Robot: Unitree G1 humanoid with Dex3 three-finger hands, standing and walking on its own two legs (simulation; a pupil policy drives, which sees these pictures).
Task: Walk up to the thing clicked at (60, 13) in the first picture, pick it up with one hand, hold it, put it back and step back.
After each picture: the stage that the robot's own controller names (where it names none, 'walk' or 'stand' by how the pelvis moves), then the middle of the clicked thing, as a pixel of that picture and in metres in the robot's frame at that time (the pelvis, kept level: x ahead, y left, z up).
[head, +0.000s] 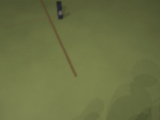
stand; (59, 10) +1.98 +0.28 -0.66
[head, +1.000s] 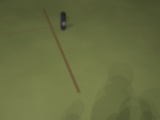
walk; (63, 21) +1.86 +0.17 -0.64
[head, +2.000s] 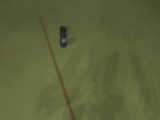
walk; (63, 37) +1.30 +0.13 -0.65
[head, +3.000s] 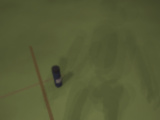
walk; (57, 77) +0.85 +0.20 -0.64
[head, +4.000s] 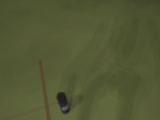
walk; (63, 103) +0.58 +0.22 -0.64
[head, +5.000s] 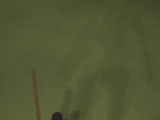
stand; out of the picture +0.43 +0.17 -0.64
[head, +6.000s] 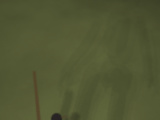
stand; out of the picture +0.44 +0.18 -0.65
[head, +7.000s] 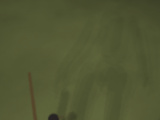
stand; out of the picture +0.44 +0.20 -0.65
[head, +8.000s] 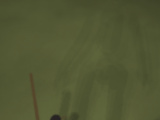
stand; out of the picture +0.43 +0.19 -0.66
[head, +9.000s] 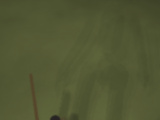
stand; out of the picture +0.43 +0.20 -0.66
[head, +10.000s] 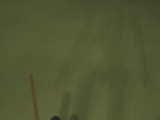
stand; out of the picture +0.42 +0.19 -0.66
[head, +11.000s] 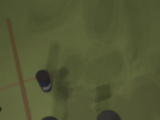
go down; (44, 82) +0.47 +0.17 -0.48
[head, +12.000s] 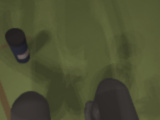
go down; (19, 48) +0.53 +0.19 -0.29
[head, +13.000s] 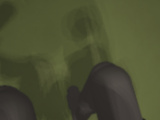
close in; out of the picture +0.52 +0.22 -0.20
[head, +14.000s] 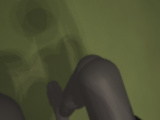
close; out of the picture +0.51 +0.25 -0.18
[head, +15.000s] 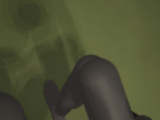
lift; out of the picture +0.48 +0.24 -0.19
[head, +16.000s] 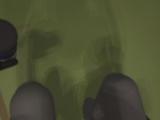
lift; (3, 48) +0.41 +0.23 -0.07
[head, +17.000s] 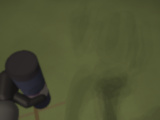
hold; (33, 85) +0.31 +0.16 +0.07
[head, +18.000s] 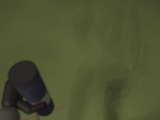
hold; (36, 93) +0.30 +0.16 +0.04
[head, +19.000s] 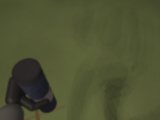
hold; (39, 90) +0.31 +0.15 +0.04
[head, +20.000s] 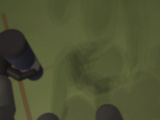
crouch; (25, 60) +0.41 +0.16 -0.02
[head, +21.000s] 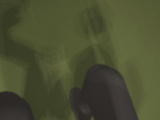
lower; out of the picture +0.53 +0.21 -0.09
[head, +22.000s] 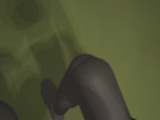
lower; out of the picture +0.50 +0.25 -0.19
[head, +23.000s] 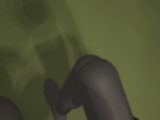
lower; out of the picture +0.49 +0.25 -0.19
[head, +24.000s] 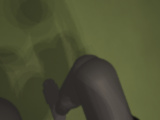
lower; out of the picture +0.49 +0.25 -0.19
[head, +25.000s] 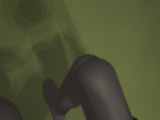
lower; out of the picture +0.49 +0.24 -0.19
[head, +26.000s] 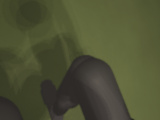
withdraw; out of the picture +0.49 +0.22 -0.20
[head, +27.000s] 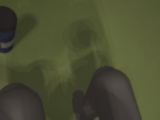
stand; (3, 34) +0.50 +0.19 -0.21
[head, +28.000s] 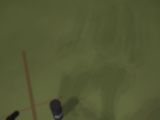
stand; (57, 110) +0.43 +0.14 -0.56
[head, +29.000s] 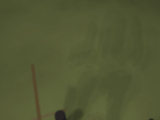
stand; out of the picture +0.43 +0.14 -0.60
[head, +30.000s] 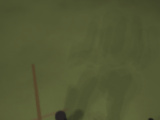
stand; out of the picture +0.42 +0.14 -0.60
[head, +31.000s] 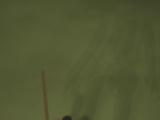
walk; out of the picture +0.43 +0.13 -0.66
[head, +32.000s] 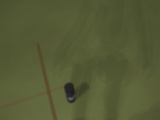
walk; (70, 93) +0.53 +0.11 -0.64
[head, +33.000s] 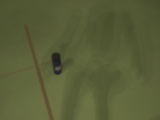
walk; (56, 64) +0.80 +0.17 -0.63
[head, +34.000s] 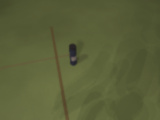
stand; (73, 55) +1.08 +0.12 -0.63
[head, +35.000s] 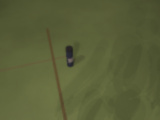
stand; (69, 56) +1.07 +0.13 -0.66
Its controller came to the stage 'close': yes
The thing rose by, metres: 0.69
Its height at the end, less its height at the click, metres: +0.00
